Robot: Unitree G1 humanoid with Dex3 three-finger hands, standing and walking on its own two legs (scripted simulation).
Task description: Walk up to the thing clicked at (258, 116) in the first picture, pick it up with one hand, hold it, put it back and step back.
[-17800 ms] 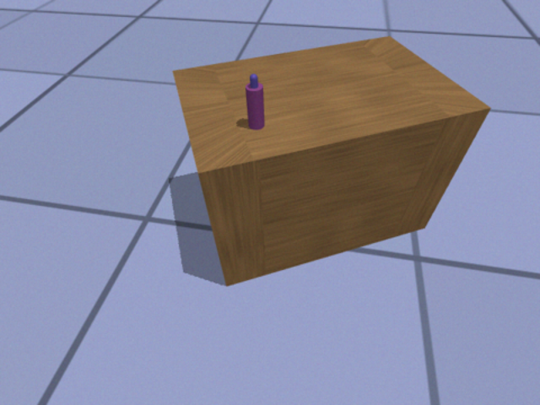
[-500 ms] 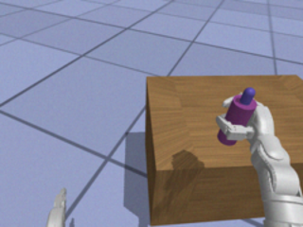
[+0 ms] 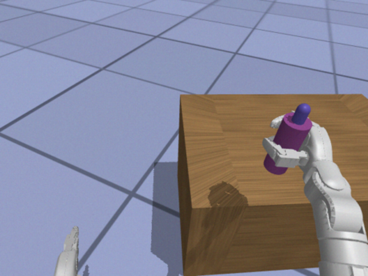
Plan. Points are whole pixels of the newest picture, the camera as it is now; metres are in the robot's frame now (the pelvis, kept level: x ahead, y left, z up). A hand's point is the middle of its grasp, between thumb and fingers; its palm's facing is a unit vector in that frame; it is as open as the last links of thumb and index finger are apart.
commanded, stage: hold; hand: right
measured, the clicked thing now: (288, 139) +0.33 -0.18 +0.18
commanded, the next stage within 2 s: crouch in 0.54 s
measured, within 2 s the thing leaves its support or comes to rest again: neither
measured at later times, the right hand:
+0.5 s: hand (284, 140) +0.34 -0.17 +0.18, palm faces +0.13 +0.99 -0.02, open 6.9 cm
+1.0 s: hand (273, 144) +0.37 -0.18 +0.13, palm faces +0.15 +0.99 +0.00, open 6.9 cm
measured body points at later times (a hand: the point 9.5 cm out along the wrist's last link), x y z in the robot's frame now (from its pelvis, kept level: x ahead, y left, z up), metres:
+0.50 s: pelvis +0.00 +0.00 +0.00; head -0.03 +0.02 +0.45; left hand +0.17 +0.26 -0.07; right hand +0.32 -0.23 +0.18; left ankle +0.05 +0.14 -0.73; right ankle +0.00 -0.14 -0.73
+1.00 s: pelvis -0.01 +0.00 +0.00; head -0.01 +0.01 +0.45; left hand +0.15 +0.27 -0.07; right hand +0.36 -0.23 +0.13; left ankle +0.05 +0.14 -0.73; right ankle +0.00 -0.14 -0.73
